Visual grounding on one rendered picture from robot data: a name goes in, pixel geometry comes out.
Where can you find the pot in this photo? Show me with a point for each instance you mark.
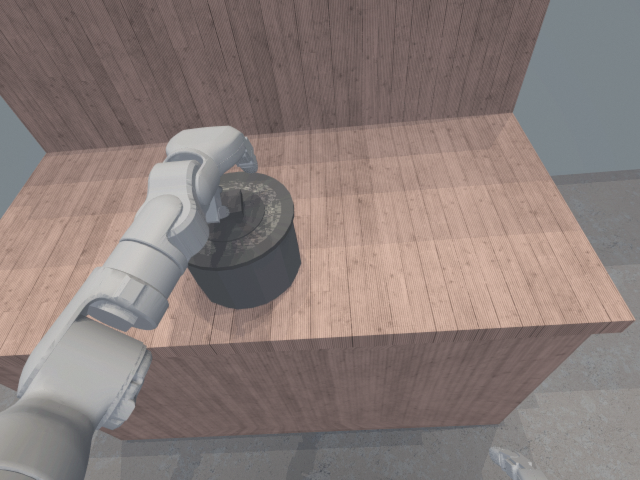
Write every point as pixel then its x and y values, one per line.
pixel 255 284

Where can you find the right robot hand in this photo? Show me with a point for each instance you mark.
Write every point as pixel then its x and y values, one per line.
pixel 516 465

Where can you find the left robot upper arm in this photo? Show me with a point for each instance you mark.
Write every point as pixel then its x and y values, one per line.
pixel 90 380

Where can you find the table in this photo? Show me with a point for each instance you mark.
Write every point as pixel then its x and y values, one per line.
pixel 443 276

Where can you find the left robot hand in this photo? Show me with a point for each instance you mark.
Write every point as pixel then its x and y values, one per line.
pixel 226 146

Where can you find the lid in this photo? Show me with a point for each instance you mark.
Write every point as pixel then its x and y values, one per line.
pixel 268 216

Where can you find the robot left forearm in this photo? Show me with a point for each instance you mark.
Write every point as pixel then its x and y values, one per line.
pixel 132 287

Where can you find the knob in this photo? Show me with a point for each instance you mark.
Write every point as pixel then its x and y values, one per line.
pixel 233 200

